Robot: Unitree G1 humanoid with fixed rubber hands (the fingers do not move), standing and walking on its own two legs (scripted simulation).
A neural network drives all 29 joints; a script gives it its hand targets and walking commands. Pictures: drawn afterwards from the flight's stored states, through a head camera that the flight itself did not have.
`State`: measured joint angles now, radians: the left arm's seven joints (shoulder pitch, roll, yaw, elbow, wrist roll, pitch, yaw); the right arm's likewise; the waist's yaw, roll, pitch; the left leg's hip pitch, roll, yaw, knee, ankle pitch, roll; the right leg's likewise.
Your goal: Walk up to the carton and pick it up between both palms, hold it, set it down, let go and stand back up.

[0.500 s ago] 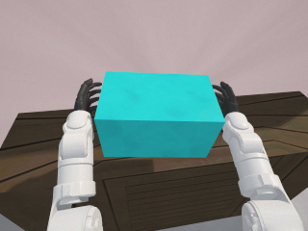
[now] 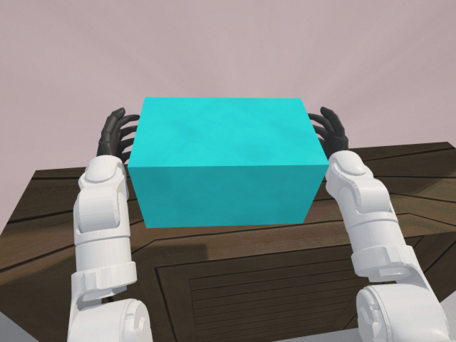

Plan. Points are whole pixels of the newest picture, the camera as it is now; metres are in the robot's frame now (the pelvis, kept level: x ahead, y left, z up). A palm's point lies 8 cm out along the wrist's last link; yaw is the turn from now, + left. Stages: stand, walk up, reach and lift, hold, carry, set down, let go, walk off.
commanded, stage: hold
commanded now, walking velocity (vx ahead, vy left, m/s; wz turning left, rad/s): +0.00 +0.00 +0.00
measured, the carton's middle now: (225, 161) +0.37 +0.01 +0.16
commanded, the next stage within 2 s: none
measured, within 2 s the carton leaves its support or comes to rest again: neither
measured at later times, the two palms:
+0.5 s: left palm (116, 155) +0.35 +0.19 +0.19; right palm (337, 154) +0.35 -0.18 +0.19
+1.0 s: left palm (115, 156) +0.35 +0.19 +0.19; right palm (336, 155) +0.35 -0.18 +0.18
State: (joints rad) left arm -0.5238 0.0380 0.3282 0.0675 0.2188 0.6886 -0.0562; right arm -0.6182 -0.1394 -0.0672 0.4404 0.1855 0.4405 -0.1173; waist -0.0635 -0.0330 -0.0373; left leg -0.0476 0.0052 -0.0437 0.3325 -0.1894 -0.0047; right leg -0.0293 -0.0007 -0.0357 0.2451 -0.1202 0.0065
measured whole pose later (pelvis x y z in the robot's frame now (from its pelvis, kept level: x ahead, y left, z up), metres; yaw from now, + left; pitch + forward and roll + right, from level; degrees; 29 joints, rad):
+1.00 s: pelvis +0.00 +0.00 +0.00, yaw +0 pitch -6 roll -1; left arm -0.55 0.03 0.34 0.11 0.24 0.67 -0.06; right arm -0.62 -0.13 -0.08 0.46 0.16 0.43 -0.12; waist -0.07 -0.03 -0.03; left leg -0.05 0.00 -0.04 0.34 -0.19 0.00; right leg -0.03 0.00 -0.03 0.25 -0.12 0.01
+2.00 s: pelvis +0.00 +0.00 +0.00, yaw +0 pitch -6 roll -1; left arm -0.56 0.04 0.34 0.13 0.24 0.67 -0.07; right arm -0.62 -0.13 -0.08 0.46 0.16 0.43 -0.12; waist -0.07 -0.03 -0.04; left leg -0.05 0.00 -0.05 0.33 -0.18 0.00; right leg -0.03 0.00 -0.03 0.25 -0.12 0.00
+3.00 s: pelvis +0.00 +0.00 +0.00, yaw +1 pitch -6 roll -1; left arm -0.56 0.04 0.34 0.13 0.24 0.67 -0.07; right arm -0.62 -0.13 -0.08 0.46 0.16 0.43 -0.12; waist -0.07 -0.03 -0.03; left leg -0.05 0.00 -0.04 0.33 -0.18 0.00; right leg -0.03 0.00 -0.03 0.25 -0.12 0.00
